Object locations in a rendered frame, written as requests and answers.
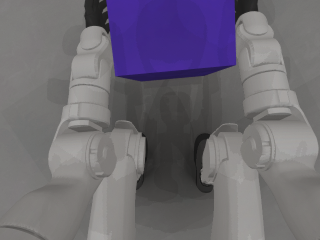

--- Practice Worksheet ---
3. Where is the robot left hand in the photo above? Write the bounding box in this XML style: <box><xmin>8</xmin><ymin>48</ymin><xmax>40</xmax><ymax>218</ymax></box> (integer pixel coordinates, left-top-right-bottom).
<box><xmin>84</xmin><ymin>0</ymin><xmax>110</xmax><ymax>34</ymax></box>

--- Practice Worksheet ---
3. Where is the right robot thigh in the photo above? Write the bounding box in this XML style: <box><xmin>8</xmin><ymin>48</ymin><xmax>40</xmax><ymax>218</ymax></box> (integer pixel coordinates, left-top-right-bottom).
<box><xmin>203</xmin><ymin>132</ymin><xmax>265</xmax><ymax>240</ymax></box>

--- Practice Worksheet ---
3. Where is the robot right upper arm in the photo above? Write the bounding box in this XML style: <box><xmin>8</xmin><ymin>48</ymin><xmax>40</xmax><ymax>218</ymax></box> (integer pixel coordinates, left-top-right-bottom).
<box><xmin>240</xmin><ymin>120</ymin><xmax>320</xmax><ymax>240</ymax></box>

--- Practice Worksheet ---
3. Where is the left robot thigh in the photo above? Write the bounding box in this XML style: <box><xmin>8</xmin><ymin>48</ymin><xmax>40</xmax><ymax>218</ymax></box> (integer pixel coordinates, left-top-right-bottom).
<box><xmin>87</xmin><ymin>128</ymin><xmax>146</xmax><ymax>240</ymax></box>

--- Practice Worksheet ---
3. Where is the carton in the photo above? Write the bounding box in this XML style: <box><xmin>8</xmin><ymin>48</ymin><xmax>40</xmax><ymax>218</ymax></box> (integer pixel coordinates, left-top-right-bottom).
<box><xmin>106</xmin><ymin>0</ymin><xmax>236</xmax><ymax>82</ymax></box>

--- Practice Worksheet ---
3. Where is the robot right hand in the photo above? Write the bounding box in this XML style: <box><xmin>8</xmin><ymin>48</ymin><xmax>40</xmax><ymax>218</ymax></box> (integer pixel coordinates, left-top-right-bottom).
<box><xmin>234</xmin><ymin>0</ymin><xmax>258</xmax><ymax>25</ymax></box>

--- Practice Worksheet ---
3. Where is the robot thigh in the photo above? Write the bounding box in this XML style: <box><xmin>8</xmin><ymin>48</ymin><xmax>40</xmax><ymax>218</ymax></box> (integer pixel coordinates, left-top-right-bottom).
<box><xmin>87</xmin><ymin>128</ymin><xmax>146</xmax><ymax>240</ymax></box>
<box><xmin>203</xmin><ymin>132</ymin><xmax>265</xmax><ymax>240</ymax></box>

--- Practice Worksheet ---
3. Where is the robot right forearm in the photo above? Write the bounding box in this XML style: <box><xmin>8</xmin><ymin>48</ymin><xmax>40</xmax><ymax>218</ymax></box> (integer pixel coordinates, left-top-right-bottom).
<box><xmin>235</xmin><ymin>11</ymin><xmax>319</xmax><ymax>155</ymax></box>

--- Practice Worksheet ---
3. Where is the robot left forearm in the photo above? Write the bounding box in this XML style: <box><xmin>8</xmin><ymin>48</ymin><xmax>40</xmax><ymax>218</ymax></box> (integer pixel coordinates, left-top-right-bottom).
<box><xmin>48</xmin><ymin>26</ymin><xmax>114</xmax><ymax>167</ymax></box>

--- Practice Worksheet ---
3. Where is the robot left upper arm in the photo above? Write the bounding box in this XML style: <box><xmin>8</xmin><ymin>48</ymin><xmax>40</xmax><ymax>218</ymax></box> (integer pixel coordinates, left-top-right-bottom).
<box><xmin>0</xmin><ymin>131</ymin><xmax>117</xmax><ymax>240</ymax></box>

